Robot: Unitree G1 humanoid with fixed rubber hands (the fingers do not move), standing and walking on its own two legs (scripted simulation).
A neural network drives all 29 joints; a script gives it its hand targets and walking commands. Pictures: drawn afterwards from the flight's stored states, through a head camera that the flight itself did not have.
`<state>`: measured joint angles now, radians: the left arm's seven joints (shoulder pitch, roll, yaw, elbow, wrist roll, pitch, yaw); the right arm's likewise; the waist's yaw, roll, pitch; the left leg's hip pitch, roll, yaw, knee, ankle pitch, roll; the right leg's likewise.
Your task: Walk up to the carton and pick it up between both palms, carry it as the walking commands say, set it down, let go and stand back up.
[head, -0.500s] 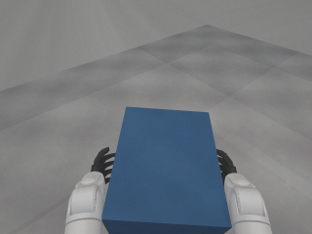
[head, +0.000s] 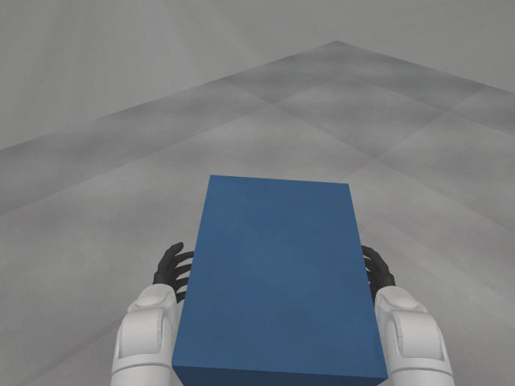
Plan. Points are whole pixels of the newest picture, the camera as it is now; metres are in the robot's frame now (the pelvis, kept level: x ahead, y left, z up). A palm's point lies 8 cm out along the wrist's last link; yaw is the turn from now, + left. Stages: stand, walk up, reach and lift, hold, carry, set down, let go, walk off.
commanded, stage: hold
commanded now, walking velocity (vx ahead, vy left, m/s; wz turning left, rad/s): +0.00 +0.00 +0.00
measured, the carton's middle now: (272, 295) +0.30 -0.01 -0.02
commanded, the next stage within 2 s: carry in 0.16 s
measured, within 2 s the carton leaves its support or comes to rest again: neither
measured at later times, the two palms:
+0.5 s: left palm (150, 331) +0.21 +0.16 +0.05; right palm (382, 309) +0.24 -0.16 +0.05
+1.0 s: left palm out of the picture +0.09 +0.13 +0.07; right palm out of the picture +0.11 -0.20 +0.07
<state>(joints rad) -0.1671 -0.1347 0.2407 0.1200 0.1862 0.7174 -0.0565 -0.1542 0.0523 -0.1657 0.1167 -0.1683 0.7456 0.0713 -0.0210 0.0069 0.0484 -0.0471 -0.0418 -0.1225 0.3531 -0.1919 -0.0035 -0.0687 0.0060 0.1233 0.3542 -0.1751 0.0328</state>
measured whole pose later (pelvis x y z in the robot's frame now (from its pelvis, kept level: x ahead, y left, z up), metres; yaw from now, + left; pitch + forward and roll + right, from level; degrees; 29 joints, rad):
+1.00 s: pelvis -0.15 -0.06 -0.02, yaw +6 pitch +1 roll -2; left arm -0.11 -0.12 0.19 -0.28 0.04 1.16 0.07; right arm -0.09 0.07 -0.11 -0.28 -0.07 1.18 -0.05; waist 0.00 0.02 -0.15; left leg -0.42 0.09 0.08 0.57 -0.17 0.00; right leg -0.32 -0.03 -0.12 0.55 -0.26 0.00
